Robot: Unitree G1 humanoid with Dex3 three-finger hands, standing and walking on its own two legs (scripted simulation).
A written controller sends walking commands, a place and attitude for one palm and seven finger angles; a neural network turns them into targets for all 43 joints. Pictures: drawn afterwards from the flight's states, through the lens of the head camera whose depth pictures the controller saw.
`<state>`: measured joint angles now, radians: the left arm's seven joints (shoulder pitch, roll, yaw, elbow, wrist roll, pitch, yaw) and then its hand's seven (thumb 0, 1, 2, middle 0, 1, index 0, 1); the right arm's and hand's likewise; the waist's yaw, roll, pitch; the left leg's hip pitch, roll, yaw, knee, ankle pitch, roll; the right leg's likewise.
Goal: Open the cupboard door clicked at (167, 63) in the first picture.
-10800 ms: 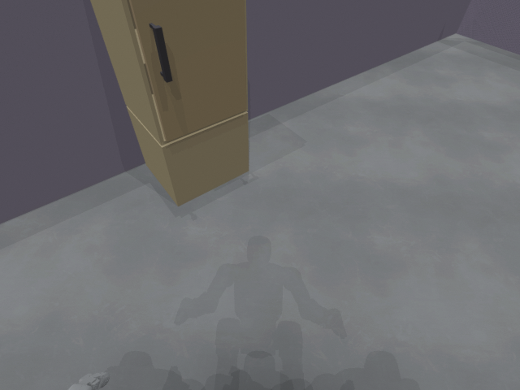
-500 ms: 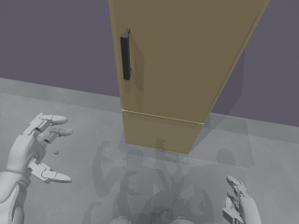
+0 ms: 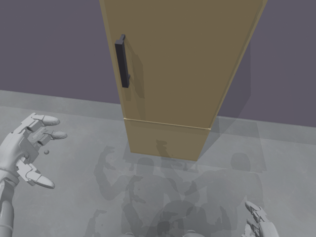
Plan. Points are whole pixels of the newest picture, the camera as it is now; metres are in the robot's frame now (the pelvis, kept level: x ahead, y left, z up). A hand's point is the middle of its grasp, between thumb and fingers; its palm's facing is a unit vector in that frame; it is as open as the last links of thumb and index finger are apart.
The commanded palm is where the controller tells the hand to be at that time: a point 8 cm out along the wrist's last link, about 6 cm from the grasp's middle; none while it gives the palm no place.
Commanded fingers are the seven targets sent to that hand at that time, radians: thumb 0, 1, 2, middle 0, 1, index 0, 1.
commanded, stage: raise the hand with hooked fingers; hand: left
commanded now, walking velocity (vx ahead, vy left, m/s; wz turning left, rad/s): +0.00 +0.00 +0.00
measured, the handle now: (124, 62) +0.64 +0.14 +0.06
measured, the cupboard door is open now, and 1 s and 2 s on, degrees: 0 0 0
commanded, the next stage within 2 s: move the hooked fingers beside the handle in 0.34 s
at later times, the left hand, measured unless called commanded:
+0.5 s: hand (40, 158) +0.27 +0.27 +0.07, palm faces -0.07 -1.00 -0.03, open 14.0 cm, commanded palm +0.26 +0.32 +0.07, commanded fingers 0.00 -0.50 0.30 -0.30 -1.20 -0.30 -1.20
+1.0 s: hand (73, 119) +0.39 +0.24 +0.07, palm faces -0.11 -0.99 -0.03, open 14.0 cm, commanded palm +0.37 +0.29 +0.07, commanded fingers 0.00 -0.50 0.30 -0.30 -1.20 -0.30 -1.20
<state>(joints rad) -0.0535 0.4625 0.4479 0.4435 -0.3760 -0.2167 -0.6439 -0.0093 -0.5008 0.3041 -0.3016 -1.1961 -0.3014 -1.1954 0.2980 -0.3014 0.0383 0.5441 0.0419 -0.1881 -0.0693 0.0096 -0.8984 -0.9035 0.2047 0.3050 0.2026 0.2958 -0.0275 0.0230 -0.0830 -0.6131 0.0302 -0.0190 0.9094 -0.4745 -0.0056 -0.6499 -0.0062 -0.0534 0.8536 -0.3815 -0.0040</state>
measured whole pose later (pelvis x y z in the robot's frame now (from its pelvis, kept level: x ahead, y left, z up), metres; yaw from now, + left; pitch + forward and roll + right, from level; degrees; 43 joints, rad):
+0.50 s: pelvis -0.02 +0.00 +0.00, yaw +0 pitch +9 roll -2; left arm -0.08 0.44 0.44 0.48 -0.37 -0.27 -0.63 -0.01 -0.50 0.30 -0.30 -1.20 -0.30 -1.20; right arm 0.29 -0.28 0.06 0.54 0.04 -0.20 -0.08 0.01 -0.90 -0.90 0.21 0.31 0.20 0.30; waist -0.01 0.02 -0.07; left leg -0.62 0.02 -0.02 0.93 -0.46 0.00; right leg -0.65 -0.01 -0.05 0.86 -0.37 0.00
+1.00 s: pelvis +0.00 +0.00 -0.01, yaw -1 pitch +14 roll -1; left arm -0.41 0.47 0.41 0.72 -0.26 -0.27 -0.52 -0.01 -0.50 0.30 -0.30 -1.20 -0.30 -1.20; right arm 0.34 -0.29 0.05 0.57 0.03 -0.12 -0.06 0.01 -0.90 -0.90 0.20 0.30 0.20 0.30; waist -0.07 0.01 -0.08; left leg -0.70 0.03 0.00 0.93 -0.47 0.00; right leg -0.75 -0.01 -0.03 0.88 -0.38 0.00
